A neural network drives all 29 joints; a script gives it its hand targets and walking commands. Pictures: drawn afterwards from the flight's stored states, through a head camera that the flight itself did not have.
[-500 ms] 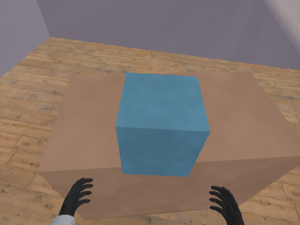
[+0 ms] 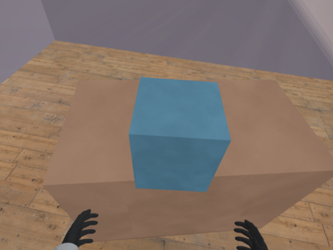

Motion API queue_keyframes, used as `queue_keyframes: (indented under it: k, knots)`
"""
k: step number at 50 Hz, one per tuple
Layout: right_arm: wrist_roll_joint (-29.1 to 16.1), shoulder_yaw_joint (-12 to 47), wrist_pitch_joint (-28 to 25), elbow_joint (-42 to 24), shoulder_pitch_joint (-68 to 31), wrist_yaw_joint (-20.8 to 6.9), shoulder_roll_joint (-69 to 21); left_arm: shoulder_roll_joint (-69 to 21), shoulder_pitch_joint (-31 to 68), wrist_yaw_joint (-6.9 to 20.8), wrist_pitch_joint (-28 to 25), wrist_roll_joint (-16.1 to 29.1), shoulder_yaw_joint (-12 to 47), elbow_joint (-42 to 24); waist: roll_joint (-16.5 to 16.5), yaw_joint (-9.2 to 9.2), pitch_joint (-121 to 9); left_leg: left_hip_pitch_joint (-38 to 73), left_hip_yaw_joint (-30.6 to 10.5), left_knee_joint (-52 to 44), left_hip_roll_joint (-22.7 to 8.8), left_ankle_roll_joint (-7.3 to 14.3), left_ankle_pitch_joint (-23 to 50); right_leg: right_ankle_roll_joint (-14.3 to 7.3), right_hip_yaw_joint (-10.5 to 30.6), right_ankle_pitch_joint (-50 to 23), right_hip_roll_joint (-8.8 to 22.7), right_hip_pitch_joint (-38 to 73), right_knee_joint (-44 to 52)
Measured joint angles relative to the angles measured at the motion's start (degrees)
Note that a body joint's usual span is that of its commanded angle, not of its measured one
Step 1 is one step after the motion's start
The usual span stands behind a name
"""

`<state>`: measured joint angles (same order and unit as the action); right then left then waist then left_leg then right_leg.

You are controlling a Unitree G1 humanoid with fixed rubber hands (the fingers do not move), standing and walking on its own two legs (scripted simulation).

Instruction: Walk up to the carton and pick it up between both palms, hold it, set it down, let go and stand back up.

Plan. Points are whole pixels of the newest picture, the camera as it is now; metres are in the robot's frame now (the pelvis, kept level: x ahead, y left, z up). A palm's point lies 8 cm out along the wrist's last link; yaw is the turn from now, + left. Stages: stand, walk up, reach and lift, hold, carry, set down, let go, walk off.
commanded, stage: let go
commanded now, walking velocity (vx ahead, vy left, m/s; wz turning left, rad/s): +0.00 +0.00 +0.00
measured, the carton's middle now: (174, 137) +0.40 +0.01 +0.03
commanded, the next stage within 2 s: stand in 0.46 s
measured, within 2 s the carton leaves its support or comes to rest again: neither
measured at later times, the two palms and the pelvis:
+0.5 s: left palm (73, 237) +0.16 +0.23 -0.09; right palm out of the picture +0.15 -0.22 -0.08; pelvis +0.00 +0.01 +0.00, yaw -1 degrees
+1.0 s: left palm out of the picture +0.05 +0.25 -0.14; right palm out of the picture +0.00 -0.21 -0.13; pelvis -0.01 +0.03 -0.01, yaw -3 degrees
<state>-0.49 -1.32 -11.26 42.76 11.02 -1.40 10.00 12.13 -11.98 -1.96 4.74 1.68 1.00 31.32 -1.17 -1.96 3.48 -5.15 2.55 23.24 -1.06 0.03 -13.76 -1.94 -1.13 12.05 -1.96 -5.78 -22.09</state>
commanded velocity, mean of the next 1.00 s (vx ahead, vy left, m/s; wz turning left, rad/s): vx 0.00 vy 0.00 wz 0.00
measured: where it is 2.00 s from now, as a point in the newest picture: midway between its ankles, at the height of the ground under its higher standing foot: outside the picture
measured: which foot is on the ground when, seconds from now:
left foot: down 0.00-1.00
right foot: down 0.00-1.00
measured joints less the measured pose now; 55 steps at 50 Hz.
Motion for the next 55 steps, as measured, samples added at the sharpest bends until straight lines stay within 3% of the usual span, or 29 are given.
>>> queue_keyframes:
  k: [24, 29, 33, 55]
  knots:
    - [1.13, -0.56, -0.68, 0.66, -0.94, -0.43, 0.29, -0.29, 2.05, -0.55, 1.35, -0.39, -0.53, 0.59, -0.16, 0.81, 0.38, -1.91, 0.67, 2.56, 0.04, 0.45, -1.42, 0.54, 0.65, 0.86, 0.11, -1.86, -1.99]
    - [2.53, -0.37, 8.87, -0.15, -0.31, 0.34, 1.20, 0.00, -0.18, 2.11, -3.90, -3.95, -1.19, 5.69, 0.83, 1.24, -2.64, -5.77, 1.22, 5.93, -0.56, 0.83, -3.09, 0.83, 1.15, 1.61, -0.39, -5.47, -4.22]
    - [2.30, -0.65, 12.18, 1.28, 2.48, 0.55, 2.35, -0.02, -2.37, 2.93, -4.59, -3.96, -1.67, 9.64, 1.50, 1.40, -3.93, -7.58, 1.44, 8.75, -0.78, 1.14, -4.81, 0.94, 1.37, 2.82, -0.54, -7.16, -6.50]
    - [1.85, -0.13, 11.85, 11.81, 10.90, 2.43, -0.23, -2.47, -6.56, 1.56, -4.91, -3.24, -1.13, 23.64, 0.80, 2.22, -6.73, -7.55, 3.67, 5.22, 1.08, 3.20, -1.74, 2.76, 3.58, -0.06, 1.17, -8.29, -4.48]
